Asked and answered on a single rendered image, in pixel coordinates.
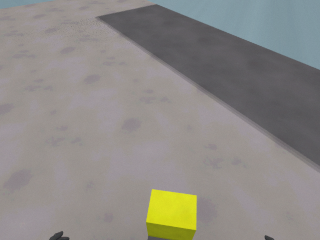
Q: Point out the carton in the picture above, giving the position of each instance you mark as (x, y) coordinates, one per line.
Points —
(172, 215)

